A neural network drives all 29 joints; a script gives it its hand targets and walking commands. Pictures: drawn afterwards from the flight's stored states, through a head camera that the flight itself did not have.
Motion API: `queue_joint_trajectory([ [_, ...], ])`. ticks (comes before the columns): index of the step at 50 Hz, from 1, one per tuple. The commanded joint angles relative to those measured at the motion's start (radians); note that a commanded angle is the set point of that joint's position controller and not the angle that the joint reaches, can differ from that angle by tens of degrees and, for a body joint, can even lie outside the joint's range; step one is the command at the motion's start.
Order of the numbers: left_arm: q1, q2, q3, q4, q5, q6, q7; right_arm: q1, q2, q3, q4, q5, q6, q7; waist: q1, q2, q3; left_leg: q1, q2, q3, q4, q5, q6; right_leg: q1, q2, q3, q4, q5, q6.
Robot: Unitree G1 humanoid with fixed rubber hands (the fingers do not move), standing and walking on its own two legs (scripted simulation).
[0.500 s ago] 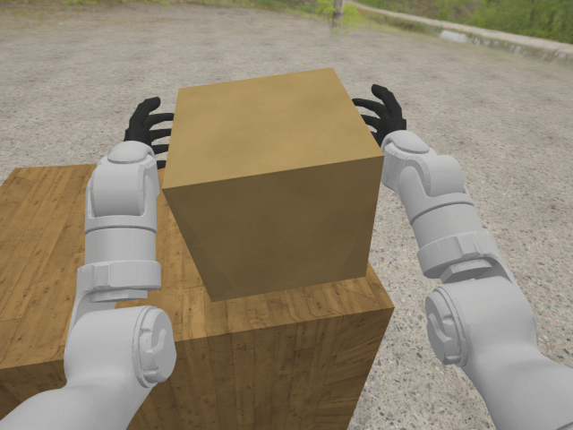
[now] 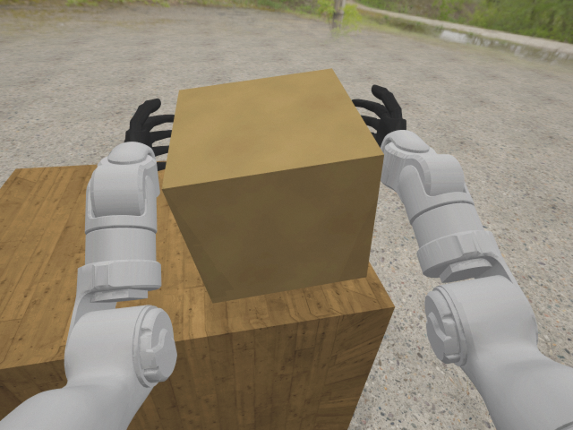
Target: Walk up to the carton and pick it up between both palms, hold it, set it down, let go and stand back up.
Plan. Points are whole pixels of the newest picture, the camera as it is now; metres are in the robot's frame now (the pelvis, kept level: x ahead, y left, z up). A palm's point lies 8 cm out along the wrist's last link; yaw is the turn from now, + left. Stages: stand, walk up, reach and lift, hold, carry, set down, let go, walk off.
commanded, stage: hold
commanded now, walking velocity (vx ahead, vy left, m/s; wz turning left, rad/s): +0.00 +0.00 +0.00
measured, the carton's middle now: (273, 184) +0.39 +0.00 +0.21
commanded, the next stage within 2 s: none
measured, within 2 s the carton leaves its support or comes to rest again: neither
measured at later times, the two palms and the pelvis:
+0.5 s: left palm (140, 155) +0.37 +0.17 +0.26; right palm (389, 141) +0.37 -0.16 +0.29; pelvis +0.00 +0.00 +0.00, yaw +0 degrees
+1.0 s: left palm (142, 155) +0.37 +0.17 +0.26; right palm (389, 142) +0.37 -0.16 +0.28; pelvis +0.00 +0.00 +0.00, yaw +0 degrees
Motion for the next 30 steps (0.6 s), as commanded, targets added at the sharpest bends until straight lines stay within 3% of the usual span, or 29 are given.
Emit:
queue_joint_trajectory([
  [1, -0.731, -0.562, -0.387, -0.185, -0.200, -0.101, -0.162, -0.695, 0.644, 0.234, -0.271, 0.152, -0.025, 0.127, -0.008, 0.036, -0.317, 0.123, -0.061, 0.026, -0.008, 0.199, -0.013, 0.076, 0.052, 0.003, -0.013, 0.184, 0.026],
  [4, -0.732, -0.553, -0.378, -0.185, -0.190, -0.103, -0.162, -0.681, 0.651, 0.244, -0.272, 0.155, -0.023, 0.122, -0.005, 0.031, -0.322, 0.126, -0.064, 0.023, -0.005, 0.199, -0.012, 0.077, 0.048, 0.007, -0.012, 0.190, 0.030],
  [7, -0.732, -0.558, -0.379, -0.180, -0.182, -0.097, -0.168, -0.691, 0.640, 0.232, -0.268, 0.151, -0.026, 0.119, -0.008, 0.061, -0.281, 0.115, -0.064, 0.025, -0.009, 0.189, -0.016, 0.077, 0.046, 0.005, -0.015, 0.181, 0.026],
  [14, -0.731, -0.563, -0.389, -0.193, -0.193, -0.098, -0.165, -0.695, 0.650, 0.246, -0.302, 0.157, -0.023, 0.118, -0.007, 0.036, -0.298, 0.128, -0.059, 0.020, -0.006, 0.207, -0.013, 0.073, 0.049, 0.007, -0.019, 0.195, 0.028],
  [17, -0.741, -0.568, -0.390, -0.186, -0.185, -0.094, -0.166, -0.706, 0.641, 0.235, -0.287, 0.153, -0.023, 0.118, -0.014, 0.063, -0.274, 0.108, -0.059, 0.022, -0.009, 0.178, -0.016, 0.066, 0.047, 0.009, -0.017, 0.174, 0.025],
  [25, -0.744, -0.555, -0.371, -0.165, -0.186, -0.098, -0.161, -0.699, 0.642, 0.221, -0.247, 0.151, -0.019, 0.130, 0.000, 0.045, -0.288, 0.106, -0.057, 0.022, -0.020, 0.157, -0.012, 0.059, 0.048, 0.006, -0.018, 0.141, 0.024],
  [30, -0.755, -0.566, -0.383, -0.166, -0.189, -0.101, -0.162, -0.712, 0.647, 0.226, -0.265, 0.149, -0.023, 0.124, -0.008, 0.050, -0.292, 0.119, -0.058, 0.019, -0.007, 0.178, -0.012, 0.051, 0.048, 0.009, -0.019, 0.166, 0.026],
])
